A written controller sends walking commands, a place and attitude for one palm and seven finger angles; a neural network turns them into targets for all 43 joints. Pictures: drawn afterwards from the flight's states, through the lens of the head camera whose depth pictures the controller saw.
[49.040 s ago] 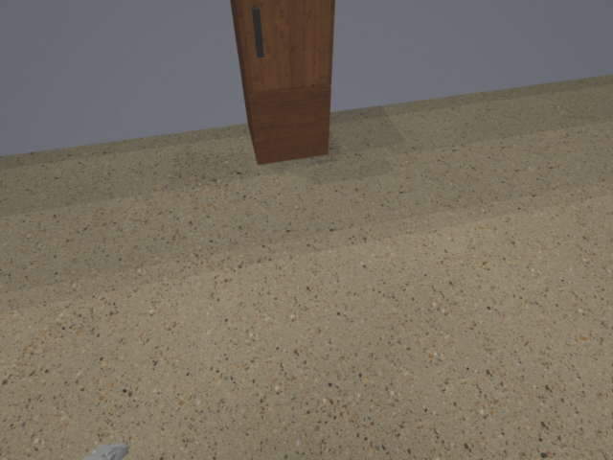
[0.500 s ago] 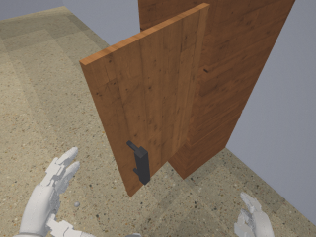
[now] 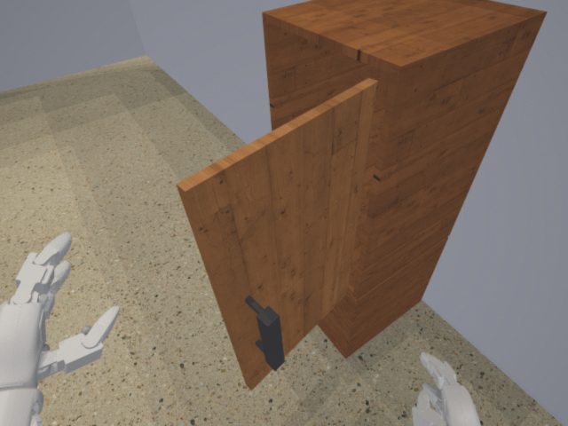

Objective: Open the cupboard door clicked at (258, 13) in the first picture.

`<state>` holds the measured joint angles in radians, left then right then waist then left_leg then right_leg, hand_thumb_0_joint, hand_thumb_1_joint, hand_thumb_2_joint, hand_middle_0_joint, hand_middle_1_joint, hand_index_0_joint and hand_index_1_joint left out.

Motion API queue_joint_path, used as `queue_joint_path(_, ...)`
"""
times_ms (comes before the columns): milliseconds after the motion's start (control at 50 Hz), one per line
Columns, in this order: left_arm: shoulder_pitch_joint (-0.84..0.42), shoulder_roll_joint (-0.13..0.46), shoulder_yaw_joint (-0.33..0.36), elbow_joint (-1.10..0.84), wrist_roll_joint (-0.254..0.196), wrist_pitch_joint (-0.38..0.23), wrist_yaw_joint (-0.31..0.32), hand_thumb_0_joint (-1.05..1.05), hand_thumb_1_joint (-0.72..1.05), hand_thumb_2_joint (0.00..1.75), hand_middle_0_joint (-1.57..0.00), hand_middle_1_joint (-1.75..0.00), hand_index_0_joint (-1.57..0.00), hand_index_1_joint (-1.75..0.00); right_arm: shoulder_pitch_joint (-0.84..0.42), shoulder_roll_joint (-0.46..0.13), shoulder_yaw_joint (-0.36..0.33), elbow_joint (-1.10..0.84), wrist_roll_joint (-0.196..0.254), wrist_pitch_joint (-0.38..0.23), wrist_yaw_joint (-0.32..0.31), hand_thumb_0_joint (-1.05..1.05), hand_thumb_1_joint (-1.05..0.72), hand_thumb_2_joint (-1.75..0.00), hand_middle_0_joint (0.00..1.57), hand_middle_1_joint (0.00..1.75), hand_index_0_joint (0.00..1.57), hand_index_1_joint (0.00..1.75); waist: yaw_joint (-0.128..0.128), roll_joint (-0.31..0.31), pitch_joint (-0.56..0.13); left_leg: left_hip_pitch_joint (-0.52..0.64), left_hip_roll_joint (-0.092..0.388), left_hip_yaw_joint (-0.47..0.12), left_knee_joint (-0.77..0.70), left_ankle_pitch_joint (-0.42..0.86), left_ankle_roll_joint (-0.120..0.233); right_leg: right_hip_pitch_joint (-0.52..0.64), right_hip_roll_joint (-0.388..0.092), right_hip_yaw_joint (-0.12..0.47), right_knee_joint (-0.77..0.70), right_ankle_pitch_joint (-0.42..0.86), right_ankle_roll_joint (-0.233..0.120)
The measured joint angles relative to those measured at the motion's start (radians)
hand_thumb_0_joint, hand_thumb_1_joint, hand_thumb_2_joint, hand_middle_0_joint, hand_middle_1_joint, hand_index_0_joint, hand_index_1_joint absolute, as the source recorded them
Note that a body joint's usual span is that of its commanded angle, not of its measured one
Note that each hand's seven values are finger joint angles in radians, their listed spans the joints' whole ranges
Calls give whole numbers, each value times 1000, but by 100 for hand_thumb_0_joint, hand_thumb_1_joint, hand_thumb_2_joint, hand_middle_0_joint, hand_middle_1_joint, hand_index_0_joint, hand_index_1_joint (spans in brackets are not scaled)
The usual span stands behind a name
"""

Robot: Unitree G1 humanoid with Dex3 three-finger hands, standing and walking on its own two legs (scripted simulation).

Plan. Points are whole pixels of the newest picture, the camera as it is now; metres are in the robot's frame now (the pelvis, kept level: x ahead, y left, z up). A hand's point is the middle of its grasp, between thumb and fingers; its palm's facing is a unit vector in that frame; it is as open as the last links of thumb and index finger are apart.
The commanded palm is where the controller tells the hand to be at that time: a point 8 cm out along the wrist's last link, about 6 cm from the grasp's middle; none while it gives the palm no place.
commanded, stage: draw the hand back to the body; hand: left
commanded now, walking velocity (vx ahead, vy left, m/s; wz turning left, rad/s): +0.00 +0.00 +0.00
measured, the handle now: (263, 333) +0.30 +0.08 -0.09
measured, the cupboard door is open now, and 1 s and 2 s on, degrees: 100 100 100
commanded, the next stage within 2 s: step back with the hand held close in 0.50 s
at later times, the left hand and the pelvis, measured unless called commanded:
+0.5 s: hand (68, 318) +0.18 +0.25 +0.16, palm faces +0.44 -0.80 -0.42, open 7.5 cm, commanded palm +0.13 +0.29 +0.18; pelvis -0.01 -0.01 +0.01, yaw -1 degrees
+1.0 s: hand (50, 330) +0.16 +0.26 +0.16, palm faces +0.33 -0.77 -0.55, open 7.4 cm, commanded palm +0.11 +0.30 +0.18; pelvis -0.04 +0.01 +0.01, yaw -1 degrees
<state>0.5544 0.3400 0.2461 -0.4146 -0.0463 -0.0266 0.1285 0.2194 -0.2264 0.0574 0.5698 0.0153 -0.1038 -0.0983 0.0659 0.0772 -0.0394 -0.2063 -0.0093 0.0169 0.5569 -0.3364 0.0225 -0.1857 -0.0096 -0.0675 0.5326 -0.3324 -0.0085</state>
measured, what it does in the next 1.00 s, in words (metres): stands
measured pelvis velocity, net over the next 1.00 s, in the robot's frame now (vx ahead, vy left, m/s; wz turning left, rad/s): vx -0.04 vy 0.01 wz -0.03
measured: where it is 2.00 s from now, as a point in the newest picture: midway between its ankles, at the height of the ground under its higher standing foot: outside the picture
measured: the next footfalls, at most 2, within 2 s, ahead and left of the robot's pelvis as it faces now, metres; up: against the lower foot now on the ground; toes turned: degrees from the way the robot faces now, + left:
right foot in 1.94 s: -0.29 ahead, -0.09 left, +0.00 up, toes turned -5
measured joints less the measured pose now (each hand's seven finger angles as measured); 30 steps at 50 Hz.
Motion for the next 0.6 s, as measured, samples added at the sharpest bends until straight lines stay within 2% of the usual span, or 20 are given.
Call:
queue_joint_path(220,-82,13,107,2,-15,-43,-5,1,75,84,-20,-30,-20,-30,-33,-9,-19,42,-8,4,22,1,-90,-90,20,30,20,30,10,5,38,88,5,6,-104,53,-6,83,9,6,-100,54,-5)
queue_joint_path(420,-65,-12,70,27,-11,-32,-19,1,87,89,-21,-30,-21,-30,-26,-10,-31,64,-14,7,17,1,-90,-90,20,30,20,30,7,-2,58,114,15,10,-135,75,-11,109,20,10,-137,80,-12)
queue_joint_path(600,-76,-5,84,31,-10,-52,-15,1,89,90,-21,-30,-21,-30,-27,-6,-35,80,-14,-10,16,1,-90,-90,20,30,20,30,5,0,67,127,19,11,-150,87,-14,122,24,11,-154,94,-16)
